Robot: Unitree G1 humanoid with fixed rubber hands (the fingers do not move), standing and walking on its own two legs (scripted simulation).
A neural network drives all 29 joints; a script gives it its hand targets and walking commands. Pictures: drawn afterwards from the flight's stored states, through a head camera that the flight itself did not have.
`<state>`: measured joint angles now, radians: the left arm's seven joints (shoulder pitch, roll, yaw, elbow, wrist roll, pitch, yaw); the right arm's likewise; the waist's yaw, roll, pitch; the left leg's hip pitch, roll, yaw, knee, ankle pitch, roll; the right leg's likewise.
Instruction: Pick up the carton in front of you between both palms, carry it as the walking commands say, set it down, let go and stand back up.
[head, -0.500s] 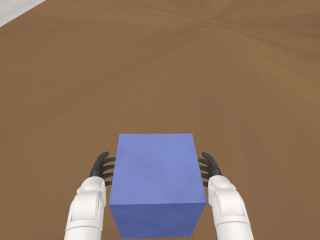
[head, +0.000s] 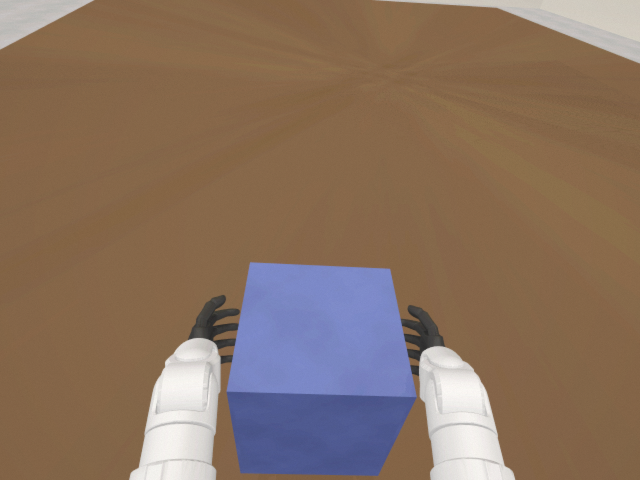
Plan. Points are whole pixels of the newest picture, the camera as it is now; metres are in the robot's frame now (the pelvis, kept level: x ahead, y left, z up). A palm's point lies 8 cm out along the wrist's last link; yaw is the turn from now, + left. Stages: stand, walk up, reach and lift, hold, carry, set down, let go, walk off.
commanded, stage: hold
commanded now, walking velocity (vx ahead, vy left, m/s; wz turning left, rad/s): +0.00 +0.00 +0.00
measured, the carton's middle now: (315, 371) +0.32 +0.00 -0.05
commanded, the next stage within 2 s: set down in 0.06 s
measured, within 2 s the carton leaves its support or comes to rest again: neither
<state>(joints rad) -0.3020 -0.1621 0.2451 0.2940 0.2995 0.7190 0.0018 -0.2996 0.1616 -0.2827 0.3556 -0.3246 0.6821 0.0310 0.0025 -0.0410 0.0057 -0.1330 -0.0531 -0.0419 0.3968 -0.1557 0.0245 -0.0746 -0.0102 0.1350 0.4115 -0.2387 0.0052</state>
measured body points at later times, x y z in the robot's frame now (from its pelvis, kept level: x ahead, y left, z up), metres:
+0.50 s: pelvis +0.01 -0.04 -0.02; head +0.10 -0.02 +0.42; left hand +0.37 +0.14 -0.05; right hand +0.37 -0.16 -0.06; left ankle +0.05 +0.10 -0.74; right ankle +0.01 -0.16 -0.74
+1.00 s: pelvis -0.02 -0.04 -0.13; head +0.23 -0.03 +0.24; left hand +0.42 +0.16 -0.22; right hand +0.42 -0.14 -0.24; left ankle +0.05 +0.10 -0.74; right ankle +0.01 -0.16 -0.74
